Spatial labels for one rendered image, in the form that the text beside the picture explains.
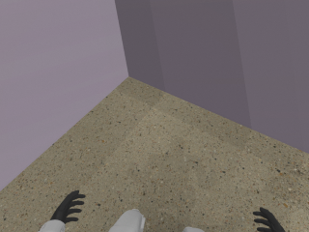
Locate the left robot thigh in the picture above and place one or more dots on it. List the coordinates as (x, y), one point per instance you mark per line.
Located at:
(129, 221)

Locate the right robot hand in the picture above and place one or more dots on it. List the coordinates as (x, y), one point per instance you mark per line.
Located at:
(270, 221)

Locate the robot left forearm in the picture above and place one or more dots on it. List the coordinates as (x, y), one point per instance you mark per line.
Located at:
(53, 225)

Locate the left robot hand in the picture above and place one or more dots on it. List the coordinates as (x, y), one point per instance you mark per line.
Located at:
(64, 210)

